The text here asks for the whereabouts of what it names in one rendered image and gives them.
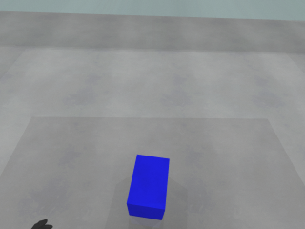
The robot left hand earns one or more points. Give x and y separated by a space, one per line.
42 225

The carton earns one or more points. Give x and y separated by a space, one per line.
148 190

